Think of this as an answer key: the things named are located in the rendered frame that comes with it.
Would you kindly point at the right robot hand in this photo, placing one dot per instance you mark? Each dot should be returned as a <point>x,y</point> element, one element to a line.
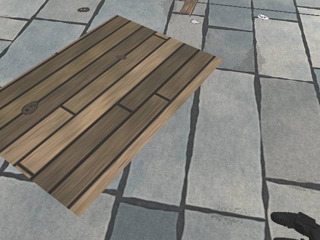
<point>301,222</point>

